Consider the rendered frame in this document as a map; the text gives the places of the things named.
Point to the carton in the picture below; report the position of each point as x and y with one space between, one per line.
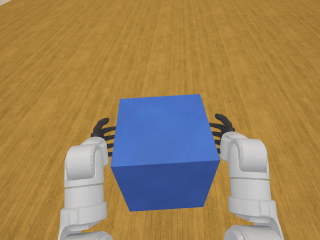
164 155

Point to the left robot forearm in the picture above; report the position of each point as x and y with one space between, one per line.
84 204

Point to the left robot hand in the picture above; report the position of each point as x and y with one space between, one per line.
99 132

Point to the right robot hand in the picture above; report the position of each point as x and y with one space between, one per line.
227 127

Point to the right robot upper arm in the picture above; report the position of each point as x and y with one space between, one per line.
251 232

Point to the right robot forearm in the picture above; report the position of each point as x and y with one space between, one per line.
250 193

